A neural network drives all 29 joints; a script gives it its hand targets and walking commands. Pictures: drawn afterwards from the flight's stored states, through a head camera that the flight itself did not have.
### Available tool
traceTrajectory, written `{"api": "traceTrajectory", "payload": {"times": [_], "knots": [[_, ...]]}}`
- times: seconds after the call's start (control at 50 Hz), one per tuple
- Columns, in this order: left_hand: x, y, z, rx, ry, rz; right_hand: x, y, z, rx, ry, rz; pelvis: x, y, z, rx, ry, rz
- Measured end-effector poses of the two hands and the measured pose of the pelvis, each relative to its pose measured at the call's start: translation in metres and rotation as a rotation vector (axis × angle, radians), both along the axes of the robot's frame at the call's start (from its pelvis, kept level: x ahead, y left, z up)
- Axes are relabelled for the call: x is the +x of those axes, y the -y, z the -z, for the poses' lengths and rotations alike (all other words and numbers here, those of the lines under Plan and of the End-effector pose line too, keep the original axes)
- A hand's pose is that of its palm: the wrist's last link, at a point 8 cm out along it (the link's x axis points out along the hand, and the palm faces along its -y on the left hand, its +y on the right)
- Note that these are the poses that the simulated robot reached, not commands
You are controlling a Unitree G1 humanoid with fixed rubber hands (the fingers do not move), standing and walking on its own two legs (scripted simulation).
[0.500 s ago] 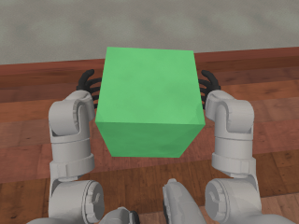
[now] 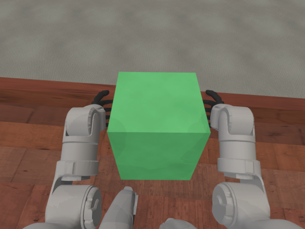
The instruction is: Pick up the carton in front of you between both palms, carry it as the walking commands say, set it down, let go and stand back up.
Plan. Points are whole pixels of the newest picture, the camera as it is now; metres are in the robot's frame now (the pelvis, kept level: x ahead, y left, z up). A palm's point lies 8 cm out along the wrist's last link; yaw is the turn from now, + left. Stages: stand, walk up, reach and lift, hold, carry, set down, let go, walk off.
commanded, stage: carry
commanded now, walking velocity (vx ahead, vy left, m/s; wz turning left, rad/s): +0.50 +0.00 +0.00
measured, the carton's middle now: (156, 128) +0.36 +0.03 -0.01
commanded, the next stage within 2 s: none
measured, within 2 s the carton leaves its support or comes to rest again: neither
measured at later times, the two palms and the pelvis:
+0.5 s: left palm (150, 47) +0.78 +0.09 -0.05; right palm (221, 57) +0.74 -0.21 -0.05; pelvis +0.41 +0.00 -0.16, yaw -1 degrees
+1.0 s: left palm (151, 28) +1.20 +0.12 -0.24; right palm (197, 36) +1.18 -0.18 -0.26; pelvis +0.82 -0.03 -0.35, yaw +0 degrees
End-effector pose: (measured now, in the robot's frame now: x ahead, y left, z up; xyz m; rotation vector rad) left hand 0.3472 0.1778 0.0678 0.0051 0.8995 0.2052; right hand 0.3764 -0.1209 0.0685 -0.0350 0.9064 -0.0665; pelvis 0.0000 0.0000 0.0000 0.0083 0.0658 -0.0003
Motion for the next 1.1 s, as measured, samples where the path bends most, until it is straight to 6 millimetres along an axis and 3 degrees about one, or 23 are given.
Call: {"api": "traceTrajectory", "payload": {"times": [0.1, 0.18, 0.24, 0.32, 0.42, 0.48, 0.54, 0.6, 0.7, 0.78, 0.84, 0.88, 0.94, 1.04, 1.1], "knots": [[0.07, -0.002, 0.02, 0.006, 0.06, -0.006, 0.066, -0.001, 0.024, 0.033, 0.058, 0.028, 0.072, -0.003, 0.02, -0.016, 0.01, 0.017], [0.153, 0.003, 0.03, -0.016, 0.195, 0.033, 0.131, 0.004, 0.033, 0.01, 0.194, 0.06, 0.148, -0.008, 0.068, -0.038, 0.04, 0.023], [0.213, 0.018, 0.043, -0.023, 0.25, 0.078, 0.175, 0.019, 0.048, -0.02, 0.251, 0.083, 0.191, -0.009, 0.094, 0.022, 0.045, 0.002], [0.274, 0.044, 0.065, -0.007, 0.154, 0.14, 0.217, 0.044, 0.078, -0.007, 0.155, 0.141, 0.255, -0.016, 0.101, 0.021, 0.027, 0.017], [0.355, 0.073, 0.097, -0.025, 0.089, 0.196, 0.279, 0.071, 0.105, -0.037, 0.086, 0.187, 0.333, -0.009, 0.117, 0.007, 0.02, 0.02], [0.411, 0.088, 0.114, -0.048, 0.13, 0.202, 0.336, 0.086, 0.113, -0.058, 0.127, 0.189, 0.387, 0.001, 0.144, 0.011, 0.029, 0.024], [0.469, 0.094, 0.13, -0.021, 0.223, 0.187, 0.409, 0.094, 0.125, -0.055, 0.22, 0.158, 0.448, 0.013, 0.192, 0.023, 0.043, 0.028], [0.514, 0.084, 0.156, 0.012, 0.239, 0.153, 0.474, 0.086, 0.148, -0.026, 0.237, 0.122, 0.491, 0.021, 0.218, -0.043, 0.041, 0.028], [0.562, 0.051, 0.207, 0.001, 0.097, 0.026, 0.562, 0.051, 0.194, -0.027, 0.098, 0.003, 0.564, 0.039, 0.228, -0.041, 0.016, 0.012], [0.611, 0.027, 0.235, 0.007, 0.056, -0.054, 0.632, 0.024, 0.228, -0.001, 0.059, -0.066, 0.63, 0.045, 0.245, -0.027, 0.016, 0.005], [0.668, 0.014, 0.249, 0.023, 0.105, -0.069, 0.691, 0.011, 0.248, 0.026, 0.108, -0.079, 0.688, 0.043, 0.274, -0.03, 0.029, -0.002], [0.72, 0.014, 0.258, 0.034, 0.179, -0.042, 0.731, 0.012, 0.262, 0.022, 0.184, -0.06, 0.729, 0.04, 0.31, -0.042, 0.033, -0.004], [0.791, 0.029, 0.279, 0.011, 0.226, -0.002, 0.776, 0.029, 0.292, -0.005, 0.231, -0.02, 0.773, 0.037, 0.338, 0.028, 0.017, -0.013], [0.885, 0.082, 0.324, -0.025, 0.108, 0.141, 0.819, 0.079, 0.345, -0.005, 0.108, 0.133, 0.851, 0.028, 0.35, 0.029, -0.003, 0.009], [0.939, 0.115, 0.352, -0.048, 0.075, 0.21, 0.849, 0.109, 0.365, -0.021, 0.071, 0.224, 0.906, 0.03, 0.362, 0.014, 0.005, 0.018]]}}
